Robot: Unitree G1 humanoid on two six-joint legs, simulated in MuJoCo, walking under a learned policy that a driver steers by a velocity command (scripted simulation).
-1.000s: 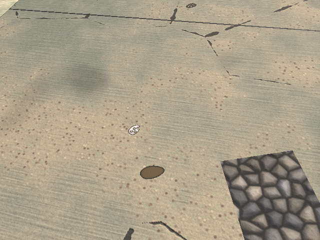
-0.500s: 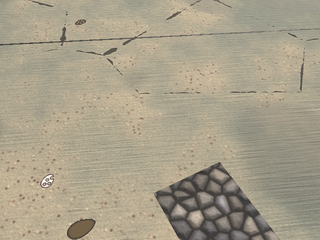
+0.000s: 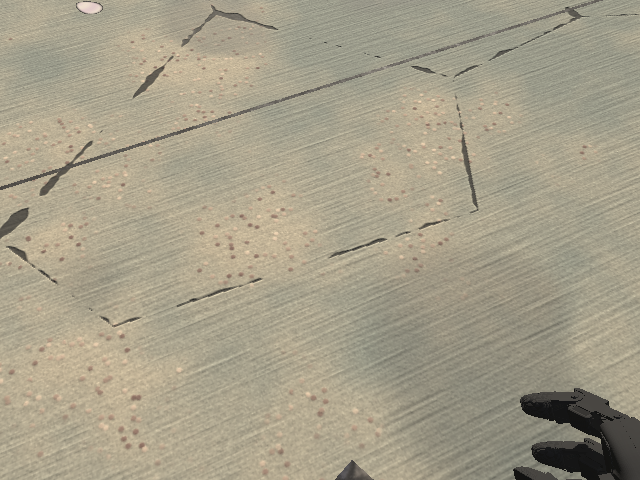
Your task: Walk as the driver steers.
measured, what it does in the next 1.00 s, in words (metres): walks ahead: left foot, then right foot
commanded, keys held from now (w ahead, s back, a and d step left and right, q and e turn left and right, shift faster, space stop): w+e+shift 0.02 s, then w+q+shift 0.34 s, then shift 0.64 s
